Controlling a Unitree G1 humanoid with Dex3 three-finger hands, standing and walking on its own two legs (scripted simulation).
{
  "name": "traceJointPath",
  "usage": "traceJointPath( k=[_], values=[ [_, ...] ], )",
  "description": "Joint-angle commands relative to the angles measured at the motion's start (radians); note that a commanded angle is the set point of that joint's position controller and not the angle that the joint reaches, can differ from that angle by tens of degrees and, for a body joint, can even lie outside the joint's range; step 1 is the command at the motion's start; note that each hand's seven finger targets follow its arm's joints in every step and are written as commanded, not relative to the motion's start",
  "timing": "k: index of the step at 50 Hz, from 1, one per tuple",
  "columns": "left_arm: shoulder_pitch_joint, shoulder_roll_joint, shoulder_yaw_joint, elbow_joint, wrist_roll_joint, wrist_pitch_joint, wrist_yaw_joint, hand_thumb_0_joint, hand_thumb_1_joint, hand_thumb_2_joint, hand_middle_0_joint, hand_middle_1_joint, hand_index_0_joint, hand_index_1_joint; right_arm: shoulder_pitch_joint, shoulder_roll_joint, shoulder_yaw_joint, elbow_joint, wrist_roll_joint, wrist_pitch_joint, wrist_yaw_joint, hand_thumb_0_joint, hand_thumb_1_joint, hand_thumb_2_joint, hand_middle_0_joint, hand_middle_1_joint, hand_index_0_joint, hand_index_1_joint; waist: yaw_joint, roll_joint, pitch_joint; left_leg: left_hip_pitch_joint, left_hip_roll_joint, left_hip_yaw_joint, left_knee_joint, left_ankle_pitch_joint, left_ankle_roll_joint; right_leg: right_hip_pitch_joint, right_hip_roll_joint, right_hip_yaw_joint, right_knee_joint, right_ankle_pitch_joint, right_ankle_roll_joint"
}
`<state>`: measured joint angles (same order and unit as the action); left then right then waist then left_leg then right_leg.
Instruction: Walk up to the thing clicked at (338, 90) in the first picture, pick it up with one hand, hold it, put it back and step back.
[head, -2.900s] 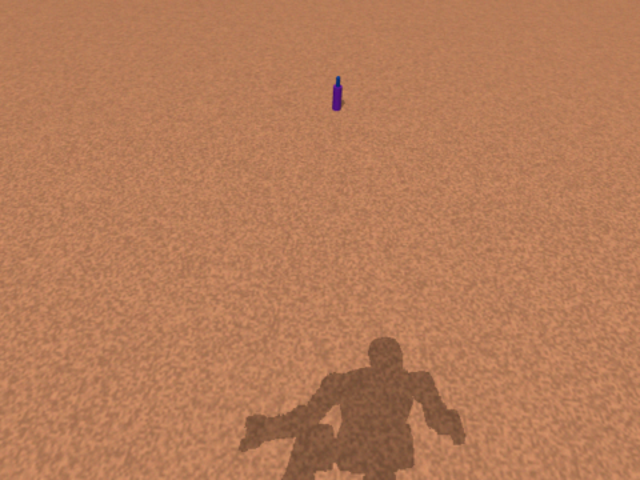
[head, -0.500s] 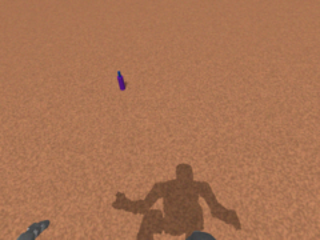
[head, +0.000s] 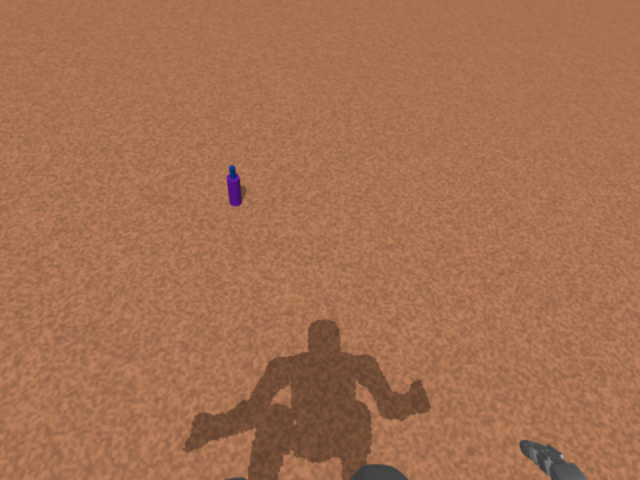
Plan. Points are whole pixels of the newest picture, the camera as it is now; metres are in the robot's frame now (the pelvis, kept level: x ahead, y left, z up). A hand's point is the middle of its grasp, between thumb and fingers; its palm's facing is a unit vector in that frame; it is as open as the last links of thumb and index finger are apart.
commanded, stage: walk up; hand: left
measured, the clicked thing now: (233, 184) +1.27 +0.28 -0.66
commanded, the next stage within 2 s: none
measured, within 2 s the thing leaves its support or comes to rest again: neither
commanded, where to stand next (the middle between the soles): +0.94 +0.02 m, yaw +0 degrees
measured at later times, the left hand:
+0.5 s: hand (178, 318) +0.37 +0.22 -0.11, palm faces -0.04 -0.92 -0.38, open 7.3 cm
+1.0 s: hand (156, 271) +0.48 +0.29 -0.15, palm faces -0.03 -0.94 -0.33, open 7.4 cm
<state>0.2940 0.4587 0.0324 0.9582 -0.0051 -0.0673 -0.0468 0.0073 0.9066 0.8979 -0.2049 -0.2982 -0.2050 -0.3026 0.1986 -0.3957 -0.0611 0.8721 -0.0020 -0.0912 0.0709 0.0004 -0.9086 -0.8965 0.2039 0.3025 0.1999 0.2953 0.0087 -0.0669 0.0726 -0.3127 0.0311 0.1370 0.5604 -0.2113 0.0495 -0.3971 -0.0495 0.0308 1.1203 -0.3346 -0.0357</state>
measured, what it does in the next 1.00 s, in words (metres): walks ahead: right foot, then left foot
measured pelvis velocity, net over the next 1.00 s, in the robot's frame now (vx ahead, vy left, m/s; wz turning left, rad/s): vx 0.45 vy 0.01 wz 0.02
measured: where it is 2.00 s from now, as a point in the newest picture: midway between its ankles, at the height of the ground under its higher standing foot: (295, 288)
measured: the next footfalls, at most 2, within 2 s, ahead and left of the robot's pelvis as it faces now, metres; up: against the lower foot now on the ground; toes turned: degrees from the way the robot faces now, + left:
right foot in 0.34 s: +0.34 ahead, -0.15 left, +0.00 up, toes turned -6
left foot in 0.80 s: +0.53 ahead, +0.12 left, +0.00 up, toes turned +8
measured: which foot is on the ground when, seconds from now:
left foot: down 0.00-0.36, up 0.38-0.78, down 0.80-1.00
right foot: up 0.00-0.32, down 0.34-0.82, up 0.84-1.00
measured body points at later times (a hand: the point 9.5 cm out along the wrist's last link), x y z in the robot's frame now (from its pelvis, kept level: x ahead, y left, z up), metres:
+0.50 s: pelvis +0.24 -0.04 +0.00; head +0.26 -0.07 +0.45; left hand +0.37 +0.26 -0.09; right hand +0.28 -0.36 -0.13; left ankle +0.19 +0.09 -0.66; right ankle +0.30 -0.14 -0.73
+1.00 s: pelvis +0.45 +0.01 +0.01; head +0.47 +0.03 +0.45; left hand +0.48 +0.33 -0.13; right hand +0.55 -0.31 -0.08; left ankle +0.50 +0.12 -0.73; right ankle +0.46 -0.14 -0.67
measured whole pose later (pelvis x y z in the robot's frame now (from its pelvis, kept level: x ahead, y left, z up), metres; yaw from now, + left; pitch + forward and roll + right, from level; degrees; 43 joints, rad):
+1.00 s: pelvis +0.45 +0.01 +0.01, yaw +1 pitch -3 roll +0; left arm 0.32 0.45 0.04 0.93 0.00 -0.05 -0.05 0.01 0.91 0.90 -0.20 -0.30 -0.20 -0.30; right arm 0.25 -0.39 -0.04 0.85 -0.01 -0.08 0.06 0.00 -0.91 -0.90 0.20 0.30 0.20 0.30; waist 0.01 -0.06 0.08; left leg -0.26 0.04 0.11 0.52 -0.22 0.03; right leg -0.45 -0.06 0.00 1.03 -0.35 -0.02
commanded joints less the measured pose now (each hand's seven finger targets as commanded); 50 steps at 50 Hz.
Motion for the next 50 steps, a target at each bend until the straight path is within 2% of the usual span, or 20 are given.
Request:
traceJointPath(
  k=[1,6,12,14,16,17,18,19,20,24,29,35,38,39,40,41,42,43,46,50],
  values=[
    [0.041,0.183,0.058,-0.057,0.003,-0.014,-0.005,0.000,0.900,0.900,-0.200,-0.300,-0.200,-0.300,0.074,-0.261,-0.069,-0.046,0.007,-0.030,-0.031,0.000,-0.900,-0.900,0.200,0.300,0.200,0.300,-0.014,0.189,-0.058,0.185,0.255,-0.263,-0.348,0.066,0.125,-0.177,-0.077,0.042,-0.082,0.087,0.029],
    [-0.090,0.154,0.059,-0.106,0.010,-0.001,-0.032,0.000,0.900,0.900,-0.200,-0.300,-0.200,-0.300,0.084,-0.277,-0.072,-0.054,0.006,-0.035,-0.026,0.000,-0.900,-0.900,0.200,0.300,0.200,0.300,-0.032,0.171,0.009,0.215,0.234,-0.179,-0.401,0.044,0.139,-0.234,-0.091,-0.030,-0.332,0.203,0.042],
    [-0.202,0.123,0.068,-0.123,0.011,-0.007,-0.040,0.000,0.900,0.900,-0.200,-0.300,-0.200,-0.300,0.106,-0.287,-0.077,-0.053,-0.001,-0.020,-0.027,0.000,-0.900,-0.900,0.200,0.300,0.200,0.300,-0.042,0.181,-0.009,0.207,0.219,-0.122,-0.318,0.141,0.119,-0.039,-0.047,-0.090,-0.540,0.286,0.005],
    [-0.183,0.128,0.071,-0.114,0.011,-0.009,-0.035,0.000,0.900,0.900,-0.200,-0.300,-0.200,-0.300,0.112,-0.288,-0.078,-0.056,-0.004,-0.012,-0.035,0.000,-0.900,-0.900,0.200,0.300,0.200,0.300,-0.027,0.159,-0.019,0.214,0.228,-0.129,-0.246,0.165,0.119,0.018,-0.027,-0.101,-0.552,0.215,-0.007],
    [-0.046,0.165,0.092,-0.071,0.016,-0.022,-0.019,0.000,0.900,0.900,-0.200,-0.300,-0.200,-0.300,0.111,-0.256,-0.063,-0.068,-0.005,-0.009,-0.039,0.000,-0.900,-0.900,0.200,0.300,0.200,0.300,0.050,0.050,-0.098,0.151,0.162,-0.057,0.036,0.300,0.079,0.275,0.015,-0.119,-0.628,0.169,-0.028],
    [0.068,0.224,0.117,-0.048,0.023,-0.030,-0.005,0.000,0.900,0.900,-0.200,-0.300,-0.200,-0.300,0.165,-0.196,-0.041,-0.075,-0.003,-0.011,-0.036,0.000,-0.900,-0.900,0.200,0.300,0.200,0.300,0.090,-0.108,-0.190,-0.001,0.079,-0.012,0.304,0.157,0.042,0.486,-0.090,0.043,-0.685,0.056,-0.060],
    [0.136,0.311,0.136,-0.062,0.024,-0.037,0.009,0.000,0.900,0.900,-0.200,-0.300,-0.200,-0.300,0.203,-0.144,-0.017,-0.091,0.000,-0.010,-0.034,0.000,-0.900,-0.900,0.200,0.300,0.200,0.300,0.098,-0.261,-0.228,-0.271,-0.046,-0.032,0.533,-0.282,0.003,0.666,-0.345,0.468,-0.773,-0.028,-0.150],
    [0.118,0.318,0.131,-0.070,0.001,-0.033,0.015,0.000,0.900,0.900,-0.200,-0.300,-0.200,-0.300,0.162,-0.243,-0.041,-0.068,0.002,-0.001,-0.044,0.000,-0.900,-0.900,0.200,0.300,0.200,0.300,0.114,-0.121,-0.200,-0.330,-0.021,-0.137,0.631,-0.315,0.002,0.605,-0.413,0.611,-0.844,-0.041,-0.232],
    [0.072,0.293,0.123,-0.088,-0.011,-0.033,0.018,0.000,0.900,0.900,-0.200,-0.300,-0.200,-0.300,0.141,-0.260,-0.046,-0.048,0.006,0.003,-0.049,0.000,-0.900,-0.900,0.200,0.300,0.200,0.300,0.091,-0.035,-0.154,-0.319,0.009,-0.222,0.674,-0.243,0.003,0.519,-0.385,0.513,-0.847,0.020,-0.226],
    [-0.052,0.200,0.090,-0.125,-0.005,-0.043,0.022,0.000,0.900,0.900,-0.200,-0.300,-0.200,-0.300,0.178,-0.223,-0.042,-0.001,0.000,0.019,-0.030,0.000,-0.900,-0.900,0.200,0.300,0.200,0.300,0.000,-0.069,-0.053,-0.212,0.060,-0.210,0.519,-0.102,-0.020,0.254,-0.229,0.147,-0.872,0.197,-0.167],
    [-0.049,0.219,0.100,-0.158,0.013,-0.055,0.015,0.000,0.900,0.900,-0.200,-0.300,-0.200,-0.300,0.076,-0.212,-0.054,-0.023,-0.020,0.032,0.001,0.000,-0.900,-0.900,0.200,0.300,0.200,0.300,0.019,-0.045,-0.005,-0.232,0.086,-0.154,0.268,-0.028,-0.061,0.181,-0.226,0.068,-0.942,-0.044,-0.193],
    [-0.008,0.230,0.100,-0.146,0.013,-0.048,0.004,0.000,0.900,0.900,-0.200,-0.300,-0.200,-0.300,-0.035,-0.189,-0.058,-0.052,-0.021,0.015,0.019,0.000,-0.900,-0.900,0.200,0.300,0.200,0.300,0.044,-0.032,0.006,-0.104,0.068,-0.085,0.042,0.099,-0.041,0.168,-0.198,0.008,-0.876,-0.022,-0.157],
    [-0.033,0.239,0.093,-0.150,0.014,-0.038,0.008,0.000,0.900,0.900,-0.200,-0.300,-0.200,-0.300,0.026,-0.208,-0.069,-0.033,-0.022,0.008,0.014,0.000,-0.900,-0.900,0.200,0.300,0.200,0.300,-0.014,0.008,-0.007,0.054,0.038,-0.052,0.003,0.042,-0.024,0.106,-0.193,-0.021,-0.756,0.034,-0.140],
    [-0.022,0.216,0.081,-0.149,0.016,-0.038,0.011,0.000,0.900,0.900,-0.200,-0.300,-0.200,-0.300,0.095,-0.227,-0.077,-0.014,-0.025,0.004,0.005,0.000,-0.900,-0.900,0.200,0.300,0.200,0.300,-0.059,0.054,-0.039,0.171,0.005,-0.036,-0.017,-0.006,-0.004,0.078,-0.157,-0.066,-0.616,0.210,-0.120],
    [0.013,0.167,0.062,-0.152,0.017,-0.035,0.013,0.000,0.900,0.900,-0.200,-0.300,-0.200,-0.300,0.234,-0.279,-0.094,0.019,-0.032,-0.004,-0.011,0.000,-0.900,-0.900,0.200,0.300,0.200,0.300,-0.118,0.201,-0.141,0.356,0.058,-0.149,-0.090,-0.110,0.044,0.019,-0.091,-0.117,-0.307,0.310,-0.081],
    [0.071,0.082,0.040,-0.168,-0.009,-0.032,0.013,0.000,0.900,0.900,-0.200,-0.300,-0.200,-0.300,0.282,-0.379,-0.120,-0.004,-0.041,-0.012,-0.024,0.000,-0.900,-0.900,0.200,0.300,0.200,0.300,-0.117,0.438,-0.195,0.542,0.329,-0.643,-0.219,-0.216,0.151,-0.276,0.070,-0.148,0.001,0.000,-0.001],
    [0.042,0.181,0.063,-0.149,-0.003,-0.027,0.031,0.000,0.900,0.900,-0.200,-0.300,-0.200,-0.300,0.264,-0.404,-0.128,-0.022,-0.001,-0.008,-0.026,0.000,-0.900,-0.900,0.200,0.300,0.200,0.300,-0.125,0.319,-0.216,0.502,0.428,-0.806,-0.288,-0.174,0.248,-0.308,0.055,-0.029,0.072,-0.211,-0.016],
    [-0.007,0.215,0.057,-0.139,0.000,-0.025,0.035,0.000,0.900,0.900,-0.200,-0.300,-0.200,-0.300,0.222,-0.356,-0.114,-0.026,0.009,-0.001,-0.032,0.000,-0.900,-0.900,0.200,0.300,0.200,0.300,-0.103,0.175,-0.144,0.393,0.387,-0.662,-0.264,-0.074,0.230,-0.297,0.019,0.043,0.122,-0.157,-0.016],
    [0.081,0.186,0.055,-0.087,-0.011,-0.015,0.020,0.000,0.900,0.900,-0.200,-0.300,-0.200,-0.300,0.088,-0.273,-0.070,-0.058,0.009,-0.004,-0.041,0.000,-0.900,-0.900,0.200,0.300,0.200,0.300,-0.017,0.206,-0.038,0.177,0.268,-0.327,-0.282,0.010,0.145,-0.185,-0.059,0.044,-0.035,-0.024,-0.007],
    [0.056,0.166,0.062,-0.090,0.009,0.000,-0.011,0.000,0.900,0.900,-0.200,-0.300,-0.200,-0.300,0.069,-0.286,-0.070,-0.080,-0.007,-0.011,-0.035,0.000,-0.900,-0.900,0.200,0.300,0.200,0.300,-0.022,0.237,-0.001,0.101,0.246,-0.253,-0.349,-0.151,0.176,-0.141,-0.071,-0.017,-0.220,0.034,0.038]
  ],
)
